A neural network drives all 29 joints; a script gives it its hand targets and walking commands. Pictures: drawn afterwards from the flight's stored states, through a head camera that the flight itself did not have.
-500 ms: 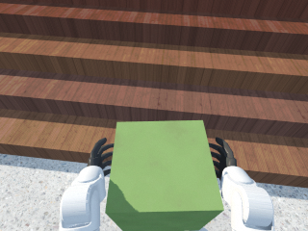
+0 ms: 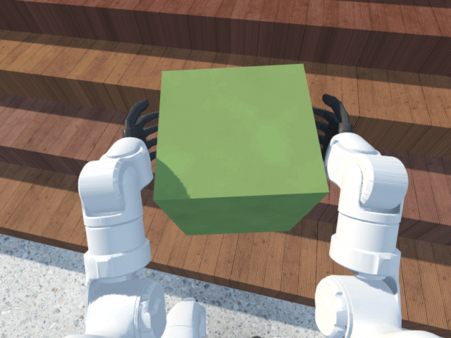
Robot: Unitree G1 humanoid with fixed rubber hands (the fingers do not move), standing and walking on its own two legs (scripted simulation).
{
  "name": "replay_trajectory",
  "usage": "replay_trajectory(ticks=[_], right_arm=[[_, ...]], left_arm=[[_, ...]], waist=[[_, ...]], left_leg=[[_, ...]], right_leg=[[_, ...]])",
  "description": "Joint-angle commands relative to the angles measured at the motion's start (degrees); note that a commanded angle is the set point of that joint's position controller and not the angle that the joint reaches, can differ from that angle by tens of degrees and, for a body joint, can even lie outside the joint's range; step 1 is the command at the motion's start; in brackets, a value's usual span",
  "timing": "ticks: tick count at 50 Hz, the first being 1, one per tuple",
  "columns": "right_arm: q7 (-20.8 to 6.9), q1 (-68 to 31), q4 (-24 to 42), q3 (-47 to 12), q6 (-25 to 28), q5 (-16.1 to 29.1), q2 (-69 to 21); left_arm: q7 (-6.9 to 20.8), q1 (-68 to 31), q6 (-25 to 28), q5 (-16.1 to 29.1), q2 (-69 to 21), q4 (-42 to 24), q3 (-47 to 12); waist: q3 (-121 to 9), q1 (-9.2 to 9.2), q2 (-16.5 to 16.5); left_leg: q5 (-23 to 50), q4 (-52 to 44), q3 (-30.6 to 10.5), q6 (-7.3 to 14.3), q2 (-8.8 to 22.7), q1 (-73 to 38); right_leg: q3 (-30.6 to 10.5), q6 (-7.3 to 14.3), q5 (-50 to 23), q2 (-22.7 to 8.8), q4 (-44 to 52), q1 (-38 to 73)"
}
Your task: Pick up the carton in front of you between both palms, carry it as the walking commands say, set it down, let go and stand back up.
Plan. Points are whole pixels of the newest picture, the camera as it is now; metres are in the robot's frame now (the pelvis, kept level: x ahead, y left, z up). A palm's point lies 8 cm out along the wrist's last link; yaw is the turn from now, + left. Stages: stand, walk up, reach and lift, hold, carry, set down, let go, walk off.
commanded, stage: carry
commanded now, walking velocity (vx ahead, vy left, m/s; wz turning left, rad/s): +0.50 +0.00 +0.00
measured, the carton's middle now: (235, 163) +0.38 +0.01 +0.07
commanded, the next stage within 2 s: none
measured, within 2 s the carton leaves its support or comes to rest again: neither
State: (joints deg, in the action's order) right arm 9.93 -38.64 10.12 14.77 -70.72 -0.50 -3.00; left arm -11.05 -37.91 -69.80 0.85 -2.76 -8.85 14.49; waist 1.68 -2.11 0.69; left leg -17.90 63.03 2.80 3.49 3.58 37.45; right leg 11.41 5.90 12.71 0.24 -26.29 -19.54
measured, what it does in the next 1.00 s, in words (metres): climbs: left foot, then right foot 0.16 m higher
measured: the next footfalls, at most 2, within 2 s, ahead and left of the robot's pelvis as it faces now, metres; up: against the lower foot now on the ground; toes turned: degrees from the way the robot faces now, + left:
left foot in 0.18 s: +0.23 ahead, +0.11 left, +0.00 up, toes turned +4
right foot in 0.54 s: +0.51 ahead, -0.09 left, +0.16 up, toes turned -4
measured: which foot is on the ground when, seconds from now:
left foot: up 0.00-0.16, down 0.18-0.56, up 0.58-0.98, down 1.00-1.00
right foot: down 0.00-0.22, up 0.24-0.52, down 0.54-1.00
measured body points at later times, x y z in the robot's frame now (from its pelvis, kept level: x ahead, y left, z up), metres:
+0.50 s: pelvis +0.31 +0.01 +0.01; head +0.38 +0.03 +0.45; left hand +0.70 +0.13 +0.14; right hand +0.67 -0.17 +0.15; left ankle +0.19 +0.10 -0.74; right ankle +0.40 -0.09 -0.52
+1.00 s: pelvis +0.64 +0.02 +0.19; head +0.65 -0.02 +0.64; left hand +1.02 +0.15 +0.39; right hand +1.01 -0.15 +0.36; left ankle +0.81 +0.10 -0.41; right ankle +0.48 -0.08 -0.55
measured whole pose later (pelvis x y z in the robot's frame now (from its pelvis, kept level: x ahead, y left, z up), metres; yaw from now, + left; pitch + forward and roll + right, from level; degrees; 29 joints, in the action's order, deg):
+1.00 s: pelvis +0.64 +0.02 +0.19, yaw -1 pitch +4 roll +4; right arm 11.0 -42.9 6.5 15.6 -74.8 -3.9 -4.0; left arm -10.0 -45.6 -72.9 1.6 -0.3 -0.3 18.3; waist -3.7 0.2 0.7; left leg -18.5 69.5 12.5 8.6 1.7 55.6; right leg 6.3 3.8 10.7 -4.8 -15.8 1.5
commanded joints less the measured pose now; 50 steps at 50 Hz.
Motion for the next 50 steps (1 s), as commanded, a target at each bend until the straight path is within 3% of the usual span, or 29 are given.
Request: replay_trajectory(ticks=[1,6,8,9,10,11,12,13,14,15,16,20,22,24,25,26,27,28,29,30,32,34,37,40,42,44,46,48,50], right_arm=[[-4.5,-32.3,-1.6,-34.3,0.0,13.0,-43.2],[-5.4,-33.6,-2.6,-33.8,-1.0,13.1,-45.5],[-5.8,-32.8,-3.1,-33.6,-1.3,12.8,-46.1],[-6.1,-31.7,-3.3,-33.6,-1.4,12.8,-46.5],[-6.4,-32.3,-2.7,-33.9,-1.1,12.9,-47.2],[-6.7,-31.8,-2.9,-34.5,-1.1,13.2,-48.3],[-7.0,-30.3,-4.4,-33.8,-1.2,13.8,-46.8],[-7.1,-30.6,-3.1,-34.8,-1.2,15.1,-47.2],[-7.5,-34.4,0.8,-36.8,-0.5,17.5,-49.2],[-8.1,-39.4,4.7,-39.2,0.1,20.3,-52.2],[-8.5,-42.7,7.0,-41.3,0.4,22.2,-53.7],[-8.8,-41.9,7.6,-42.4,0.8,24.0,-49.3],[-8.9,-39.1,6.3,-41.1,0.4,23.5,-47.5],[-9.1,-37.1,5.5,-40.8,-0.1,23.0,-48.3],[-9.1,-33.3,3.1,-39.0,-0.4,21.8,-48.4],[-9.2,-35.1,4.7,-37.8,-0.2,20.4,-47.4],[-9.2,-35.5,5.1,-36.8,-0.1,19.1,-47.2],[-9.1,-36.0,5.5,-36.8,0.2,17.6,-47.6],[-9.0,-32.6,5.7,-36.0,0.8,14.5,-48.5],[-8.6,-29.1,4.4,-34.1,1.0,11.8,-46.2],[-7.6,-27.7,3.8,-30.9,2.2,8.1,-44.3],[-7.1,-26.8,0.7,-28.2,2.9,3.6,-42.1],[-6.6,-23.2,-2.2,-26.9,4.0,0.7,-39.3],[-5.8,-24.3,-4.2,-27.2,3.1,0.9,-37.9],[-4.5,-25.5,-6.0,-27.7,0.9,1.5,-36.6],[-3.3,-31.6,-3.8,-27.4,-1.1,3.0,-34.8],[-2.5,-34.8,-3.9,-29.3,-3.1,5.8,-36.2],[-2.1,-39.1,-3.6,-31.5,-4.5,10.0,-39.7],[-2.8,-46.1,-0.9,-35.2,-5.2,15.6,-44.4]], left_arm=[[7.0,-36.8,0.1,16.8,-44.2,-3.0,-36.4],[7.5,-36.6,-1.3,15.2,-46.3,-1.4,-34.8],[7.7,-35.5,-1.8,14.5,-47.5,-1.2,-35.1],[7.7,-35.9,-1.9,14.2,-48.2,-1.4,-35.5],[8.0,-38.9,-2.0,14.3,-49.1,-2.9,-36.3],[8.2,-39.9,-2.0,13.7,-49.3,-2.9,-36.5],[8.0,-37.1,-2.3,13.2,-48.7,-0.3,-35.8],[7.6,-33.7,-2.1,11.9,-47.2,0.7,-34.5],[7.3,-34.7,-1.6,11.3,-48.2,-1.9,-34.2],[6.9,-37.4,-1.1,10.6,-48.5,-4.0,-33.7],[6.5,-37.9,-0.7,9.8,-48.1,-4.7,-33.1],[4.9,-33.8,0.1,6.5,-42.9,-4.5,-32.6],[4.4,-32.4,-0.3,5.8,-41.9,-4.0,-33.1],[4.2,-30.7,-0.7,6.1,-42.3,-4.1,-33.6],[4.3,-31.4,-1.0,6.2,-42.9,-3.2,-34.2],[4.8,-32.2,-1.0,7.0,-45.3,-3.2,-35.9],[5.3,-34.0,-0.6,9.3,-47.6,-4.5,-37.7],[6.0,-34.4,-0.2,11.5,-50.1,-5.1,-39.8],[6.8,-35.1,0.9,13.9,-51.7,-5.6,-42.4],[7.7,-34.6,1.4,17.2,-54.8,-5.0,-45.3],[9.4,-40.3,2.4,23.0,-58.9,-8.2,-48.8],[10.7,-44.9,3.1,25.7,-60.1,-6.1,-49.7],[11.7,-44.5,3.6,27.8,-59.5,-3.0,-49.1],[11.5,-43.8,2.6,26.1,-56.3,-0.6,-45.5],[11.0,-40.8,0.6,24.2,-52.1,4.1,-40.7],[10.5,-41.8,-1.2,23.1,-49.2,5.5,-36.8],[9.9,-41.5,-2.8,20.9,-47.7,7.1,-32.2],[8.7,-41.1,-4.5,18.1,-44.4,5.9,-28.6],[7.8,-41.7,-5.9,14.0,-42.0,4.5,-25.2]], waist=[[-26.0,-0.18,-5.6],[-26.8,-1.18,-9.3],[-28.5,2.18,-7.6],[-29.9,6.56,-6.5],[-31.2,10.25,0.9],[-26.7,11.09,8.9],[-29.1,9.38,19.7],[-35.8,10.62,16.0],[-36.6,9.65,9.3],[-32.8,7.99,2.3],[-29.9,7.83,1.7],[-22.1,8.45,1.6],[-17.4,6.62,1.9],[-18.5,3.08,0.2],[-25.2,1.55,8.2],[-31.0,-3.38,17.1],[-39.0,-10.31,17.2],[-43.5,-13.58,9.6],[-45.6,-9.08,-11.6],[-51.1,-6.58,-19.3],[-42.0,-6.0,-4.0],[-29.7,-4.91,-0.5],[-26.2,-4.45,5.1],[-23.4,-5.87,-0.2],[-18.7,-6.16,-4.7],[-12.7,-2.15,-3.3],[-11.7,0.22,-3.8],[-24.9,5.77,-17.1],[-34.2,14.91,-18.1]], left_leg=[[3.4,-6.6,1.5,-0.7,0.3,5.4],[4.4,-12.9,6.7,1.0,-3.4,2.1],[8.8,-23.0,8.1,2.7,-5.5,-7.6],[17.0,-32.9,9.5,1.9,-6.6,-17.9],[28.4,-41.5,9.2,0.9,-6.2,-33.8],[54.4,-41.8,-3.6,3.2,3.1,-48.1],[95.9,-31.1,-16.4,10.7,13.9,-65.3],[90.4,-31.3,-21.0,15.7,16.8,-69.7],[64.5,-34.5,-24.4,17.1,17.6,-67.7],[44.3,-36.9,-24.3,15.3,16.7,-64.1],[36.5,-38.6,-23.4,14.6,16.3,-62.2],[22.0,-43.1,-20.0,12.5,15.2,-58.9],[25.0,-48.7,-12.0,9.9,10.6,-51.3],[44.8,-54.3,0.8,8.0,5.6,-30.7],[81.7,-49.5,3.3,9.3,6.0,-27.4],[105.1,-39.8,4.7,9.5,8.5,-31.0],[115.6,-25.0,5.1,8.3,10.0,-36.1],[102.6,-6.2,3.8,5.3,6.6,-37.1],[35.7,21.6,0.4,-1.9,-7.0,-15.7],[5.9,47.7,-10.6,-2.0,-15.6,-7.0],[3.2,51.1,-14.1,1.3,-10.7,6.4],[-0.4,47.7,-12.0,3.4,-8.1,17.3],[-5.2,38.0,-5.2,3.8,-3.9,21.4],[-12.0,48.4,-0.7,4.3,-3.1,35.2],[-19.5,56.7,-1.3,4.9,-1.1,49.5],[-15.6,38.0,3.2,3.9,1.9,39.7],[-5.9,12.4,12.8,3.5,-1.2,4.7],[2.6,10.5,17.2,6.0,-7.9,-11.4],[5.8,-9.0,13.4,4.7,-10.9,-23.6]], right_leg=[[-13.4,6.6,-27.3,-14.8,5.4,25.4],[-8.3,5.9,-43.6,-12.2,-2.4,27.9],[-4.0,3.8,-58.9,-10.4,-10.5,25.7],[-1.2,2.2,-60.7,-9.3,-18.2,22.1],[0.5,-1.1,-51.0,-6.0,-31.5,13.5],[-2.0,-3.2,-17.5,-1.8,-45.2,-6.1],[-4.7,-3.8,14.5,4.9,-61.4,-26.1],[-10.5,-3.4,13.0,3.6,-71.7,-29.7],[-14.3,-3.0,12.1,1.8,-77.8,-35.1],[-13.5,-2.1,12.7,0.4,-81.0,-40.3],[-12.1,-1.1,13.8,0.3,-85.3,-44.6],[-10.3,1.1,24.8,-1.0,-97.8,-60.5],[-5.6,1.2,27.5,-3.5,-82.4,-56.3],[-0.4,1.7,19.7,-2.6,-50.7,-26.2],[5.2,2.0,15.5,3.8,-47.4,-10.6],[6.9,2.0,10.9,6.5,-43.9,-3.7],[5.3,1.7,8.6,7.6,-35.5,5.0],[-2.8,2.8,2.2,9.1,-18.5,11.6],[-39.4,13.8,-28.9,-8.4,-3.1,26.1],[-59.4,21.2,-52.1,-17.2,0.7,31.2],[-48.5,15.8,-31.7,-13.7,-5.9,30.8],[-42.5,10.8,-15.0,-12.0,-3.0,27.0],[-35.8,9.9,-23.3,-14.7,1.2,30.9],[-32.5,11.9,-31.1,-16.8,3.8,36.2],[-30.0,11.6,-23.5,-17.2,7.3,40.2],[-20.5,7.1,-12.0,-12.3,16.3,25.8],[-8.6,6.4,-30.1,-7.2,25.9,-0.1],[-2.3,5.9,-88.4,-10.0,10.7,6.7],[0.5,2.6,-98.8,-9.4,-16.5,15.4]])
